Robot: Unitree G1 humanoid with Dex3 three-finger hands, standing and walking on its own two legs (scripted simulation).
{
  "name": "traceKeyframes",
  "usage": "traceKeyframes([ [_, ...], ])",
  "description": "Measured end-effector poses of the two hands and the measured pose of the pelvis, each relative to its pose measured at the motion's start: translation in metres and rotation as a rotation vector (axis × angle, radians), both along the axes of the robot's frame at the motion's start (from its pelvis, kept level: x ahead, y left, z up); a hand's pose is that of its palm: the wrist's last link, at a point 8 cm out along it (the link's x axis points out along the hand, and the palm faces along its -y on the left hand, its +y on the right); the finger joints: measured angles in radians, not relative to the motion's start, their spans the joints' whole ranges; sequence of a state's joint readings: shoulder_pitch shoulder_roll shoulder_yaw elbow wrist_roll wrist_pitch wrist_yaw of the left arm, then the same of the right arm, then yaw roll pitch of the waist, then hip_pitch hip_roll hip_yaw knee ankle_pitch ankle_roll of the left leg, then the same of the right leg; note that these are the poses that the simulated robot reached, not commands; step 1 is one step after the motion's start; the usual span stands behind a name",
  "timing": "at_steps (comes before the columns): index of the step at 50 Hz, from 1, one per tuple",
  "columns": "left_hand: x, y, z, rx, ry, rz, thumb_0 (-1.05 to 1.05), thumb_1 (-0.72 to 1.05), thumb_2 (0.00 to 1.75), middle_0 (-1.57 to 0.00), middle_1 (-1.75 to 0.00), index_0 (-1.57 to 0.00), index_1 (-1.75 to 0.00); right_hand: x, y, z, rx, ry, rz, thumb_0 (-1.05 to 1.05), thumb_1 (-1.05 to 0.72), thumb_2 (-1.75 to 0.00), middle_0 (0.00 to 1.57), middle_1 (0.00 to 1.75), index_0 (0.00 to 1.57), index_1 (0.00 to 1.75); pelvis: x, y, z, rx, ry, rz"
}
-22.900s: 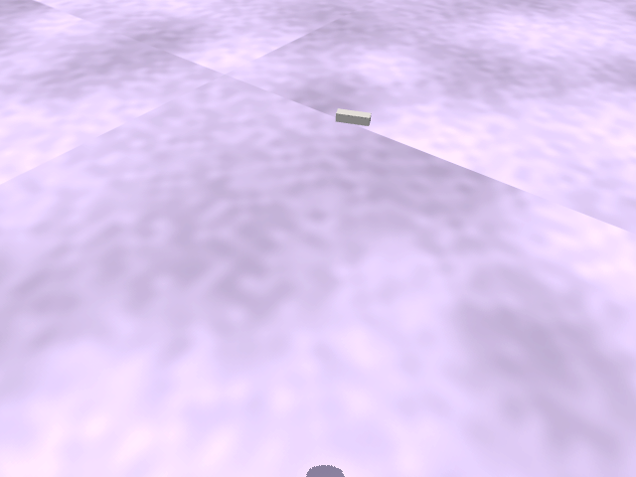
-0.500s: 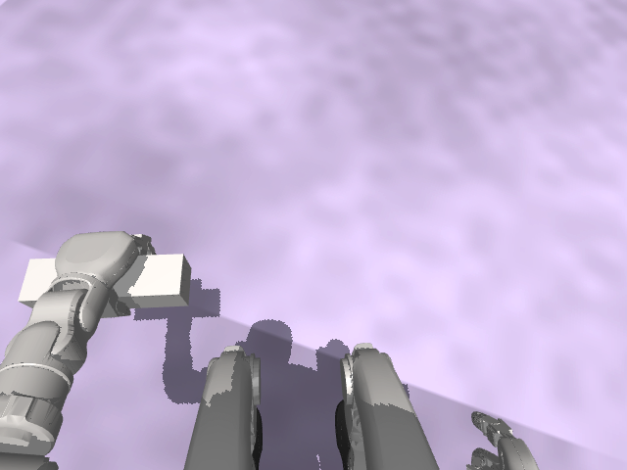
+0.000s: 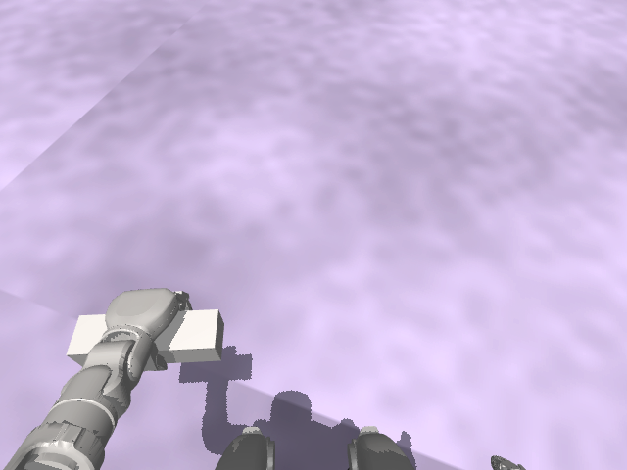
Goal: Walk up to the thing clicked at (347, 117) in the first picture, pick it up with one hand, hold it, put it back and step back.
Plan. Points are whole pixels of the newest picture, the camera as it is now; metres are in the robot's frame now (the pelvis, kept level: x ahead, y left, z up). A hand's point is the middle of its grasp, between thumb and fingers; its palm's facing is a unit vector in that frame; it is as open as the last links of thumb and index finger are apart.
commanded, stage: lift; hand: left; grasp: from above
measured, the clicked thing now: (151, 338) +0.33 +0.24 -0.11
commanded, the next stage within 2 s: hold in 0.26 s
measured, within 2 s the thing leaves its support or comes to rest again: neither
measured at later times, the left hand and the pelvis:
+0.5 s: hand (147, 310) +0.34 +0.22 -0.02, palm faces -0.48 -0.07 -0.87, open 9.1 cm; pelvis +0.04 +0.00 +0.05, yaw +0 degrees
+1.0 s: hand (143, 302) +0.33 +0.22 +0.01, palm faces -0.48 -0.06 -0.88, open 9.1 cm; pelvis +0.04 +0.00 +0.07, yaw +0 degrees
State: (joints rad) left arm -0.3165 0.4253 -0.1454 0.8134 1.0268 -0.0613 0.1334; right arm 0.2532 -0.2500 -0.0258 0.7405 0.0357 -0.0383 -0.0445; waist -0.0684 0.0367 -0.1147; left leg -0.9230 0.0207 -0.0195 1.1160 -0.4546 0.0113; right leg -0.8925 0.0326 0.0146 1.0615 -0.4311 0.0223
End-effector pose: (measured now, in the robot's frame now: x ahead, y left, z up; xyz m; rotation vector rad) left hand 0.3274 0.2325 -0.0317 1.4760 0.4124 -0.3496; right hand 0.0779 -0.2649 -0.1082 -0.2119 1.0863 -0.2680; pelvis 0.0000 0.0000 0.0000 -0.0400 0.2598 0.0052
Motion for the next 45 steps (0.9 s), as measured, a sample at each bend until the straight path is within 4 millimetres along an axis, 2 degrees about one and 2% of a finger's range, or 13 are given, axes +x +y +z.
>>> traceKeyframes([
  [9,0.012,-0.003,0.032,0.002,-0.011,0.034,-0.02,0.1,0.48,-0.72,-0.6,-0.76,-0.53,0.013,0.004,0.026,0.015,-0.005,-0.006,0.0,-0.9,-0.89,0.21,0.3,0.2,0.3,0.015,0.001,0.028,0.009,-0.048,-0.003],
  [17,0.016,-0.004,0.051,0.002,0.013,0.03,-0.02,0.1,0.47,-0.72,-0.59,-0.77,-0.52,0.028,0.005,0.042,0.029,-0.023,-0.005,0.0,-0.9,-0.89,0.21,0.3,0.2,0.3,0.027,0.001,0.045,0.017,-0.082,-0.004],
  [32,0.022,-0.007,0.078,0.008,0.007,0.001,-0.02,0.1,0.47,-0.73,-0.59,-0.77,-0.52,0.056,0.001,0.06,0.029,-0.061,0.003,0.01,-0.9,-0.89,0.21,0.3,0.2,0.3,0.04,0.001,0.06,0.025,-0.128,-0.005],
  [45,0.019,-0.013,0.094,0.004,0.015,-0.017,-0.02,0.1,0.47,-0.73,-0.59,-0.78,-0.52,0.064,-0.001,0.068,0.038,-0.091,0.005,0.01,-0.9,-0.89,0.21,0.3,0.2,0.3,0.041,-0.001,0.067,0.031,-0.16,-0.011],
])
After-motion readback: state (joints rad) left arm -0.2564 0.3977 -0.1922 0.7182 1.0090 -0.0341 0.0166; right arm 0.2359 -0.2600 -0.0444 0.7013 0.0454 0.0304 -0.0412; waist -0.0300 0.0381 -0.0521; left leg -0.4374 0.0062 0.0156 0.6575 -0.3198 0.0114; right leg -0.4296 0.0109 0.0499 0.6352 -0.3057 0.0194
